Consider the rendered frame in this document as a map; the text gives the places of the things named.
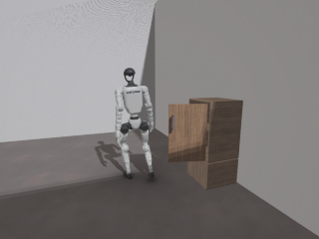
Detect right robot hand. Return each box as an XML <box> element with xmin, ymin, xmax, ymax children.
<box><xmin>148</xmin><ymin>121</ymin><xmax>154</xmax><ymax>132</ymax></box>

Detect robot left upper arm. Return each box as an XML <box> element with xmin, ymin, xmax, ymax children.
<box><xmin>115</xmin><ymin>87</ymin><xmax>124</xmax><ymax>112</ymax></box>

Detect robot right forearm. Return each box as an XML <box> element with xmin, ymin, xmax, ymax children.
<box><xmin>147</xmin><ymin>105</ymin><xmax>154</xmax><ymax>121</ymax></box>

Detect handle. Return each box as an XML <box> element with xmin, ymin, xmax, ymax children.
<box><xmin>172</xmin><ymin>114</ymin><xmax>175</xmax><ymax>130</ymax></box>

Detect left robot hand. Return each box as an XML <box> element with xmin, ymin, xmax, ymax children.
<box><xmin>115</xmin><ymin>129</ymin><xmax>124</xmax><ymax>146</ymax></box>

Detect humanoid robot torso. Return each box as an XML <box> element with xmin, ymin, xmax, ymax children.
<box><xmin>122</xmin><ymin>86</ymin><xmax>143</xmax><ymax>130</ymax></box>

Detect robot right upper arm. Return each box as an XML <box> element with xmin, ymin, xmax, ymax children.
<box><xmin>140</xmin><ymin>86</ymin><xmax>152</xmax><ymax>109</ymax></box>

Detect robot left forearm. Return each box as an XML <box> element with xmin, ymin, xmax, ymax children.
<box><xmin>115</xmin><ymin>105</ymin><xmax>122</xmax><ymax>130</ymax></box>

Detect left robot shin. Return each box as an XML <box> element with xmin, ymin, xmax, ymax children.
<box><xmin>120</xmin><ymin>145</ymin><xmax>131</xmax><ymax>174</ymax></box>

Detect cupboard door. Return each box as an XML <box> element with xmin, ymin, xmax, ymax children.
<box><xmin>168</xmin><ymin>104</ymin><xmax>208</xmax><ymax>162</ymax></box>

